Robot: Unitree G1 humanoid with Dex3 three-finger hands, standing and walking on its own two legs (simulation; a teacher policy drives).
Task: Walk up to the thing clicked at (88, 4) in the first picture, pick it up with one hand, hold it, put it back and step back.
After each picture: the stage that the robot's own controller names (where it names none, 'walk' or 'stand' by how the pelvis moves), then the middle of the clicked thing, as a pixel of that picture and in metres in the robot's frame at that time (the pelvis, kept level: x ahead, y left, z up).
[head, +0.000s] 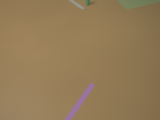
stand; (87, 1) +2.24 -0.06 -0.72
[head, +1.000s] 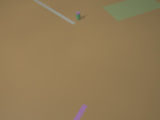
walk; (78, 15) +2.10 +0.20 -0.71
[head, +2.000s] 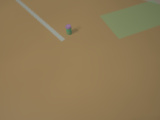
walk; (68, 29) +1.46 +0.28 -0.72
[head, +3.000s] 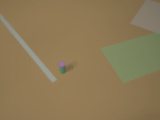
walk; (62, 67) +0.92 +0.23 -0.70
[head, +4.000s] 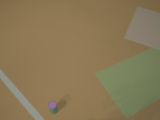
walk; (53, 107) +0.53 +0.21 -0.71
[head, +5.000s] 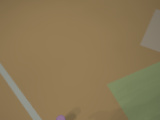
stand; out of the picture +0.40 +0.19 -0.71
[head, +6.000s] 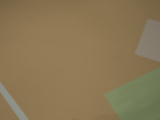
stand; out of the picture +0.37 +0.20 -0.73
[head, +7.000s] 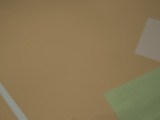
stand; out of the picture +0.36 +0.21 -0.73
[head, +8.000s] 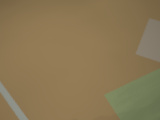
stand; out of the picture +0.36 +0.20 -0.73
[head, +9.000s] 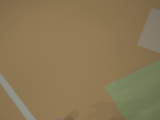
go down; out of the picture +0.37 +0.19 -0.72
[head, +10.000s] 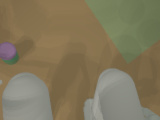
go down; (8, 54) +0.43 +0.26 -0.28
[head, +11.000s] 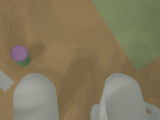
approach; (21, 56) +0.43 +0.26 -0.29
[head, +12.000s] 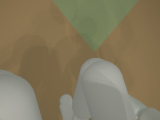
close in; out of the picture +0.40 +0.29 -0.21
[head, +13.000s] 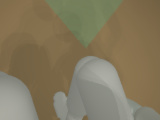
close; out of the picture +0.40 +0.30 -0.22
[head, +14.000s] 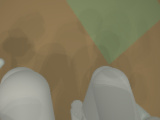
lift; out of the picture +0.36 +0.28 -0.15
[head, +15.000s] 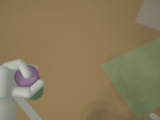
lift; (30, 83) +0.32 +0.19 +0.01
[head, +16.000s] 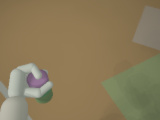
hold; (40, 87) +0.33 +0.16 +0.00
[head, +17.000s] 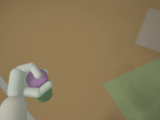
hold; (40, 86) +0.33 +0.17 +0.01
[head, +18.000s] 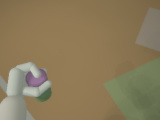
crouch; (39, 85) +0.33 +0.17 +0.00
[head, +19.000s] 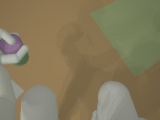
crouch; (15, 51) +0.44 +0.22 -0.09
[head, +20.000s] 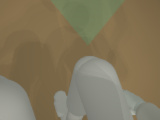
lower; out of the picture +0.40 +0.31 -0.22
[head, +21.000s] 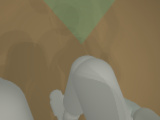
lower; out of the picture +0.41 +0.32 -0.22
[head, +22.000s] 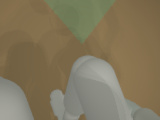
lower; out of the picture +0.41 +0.32 -0.22
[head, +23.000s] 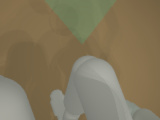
lower; out of the picture +0.41 +0.32 -0.22
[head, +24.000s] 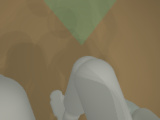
loosen; out of the picture +0.41 +0.32 -0.22
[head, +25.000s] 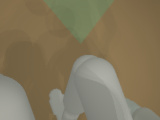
withdraw; out of the picture +0.40 +0.31 -0.22
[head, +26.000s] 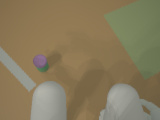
walk; (41, 63) +0.45 +0.24 -0.38
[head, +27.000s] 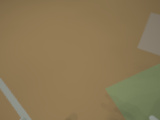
stand; out of the picture +0.38 +0.19 -0.66
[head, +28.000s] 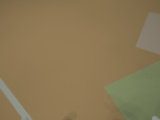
stand; out of the picture +0.40 +0.21 -0.67
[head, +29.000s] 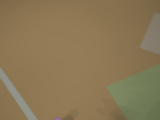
stand; out of the picture +0.40 +0.20 -0.68
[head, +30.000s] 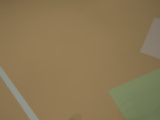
stand; out of the picture +0.40 +0.19 -0.72
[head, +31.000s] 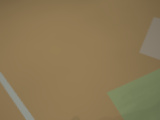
stand; out of the picture +0.37 +0.20 -0.73
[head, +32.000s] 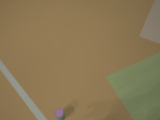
walk; (60, 114) +0.40 +0.19 -0.71
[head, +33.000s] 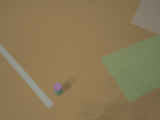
walk; (58, 89) +0.58 +0.18 -0.71
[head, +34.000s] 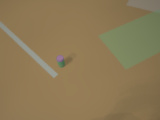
walk; (60, 61) +0.87 +0.28 -0.69
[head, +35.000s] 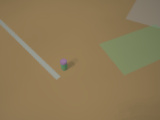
stand; (63, 64) +0.99 +0.21 -0.71
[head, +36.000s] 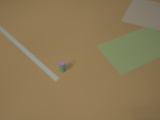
stand; (62, 66) +1.02 +0.22 -0.73
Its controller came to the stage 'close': yes
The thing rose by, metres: 0.71
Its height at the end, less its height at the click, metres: +0.00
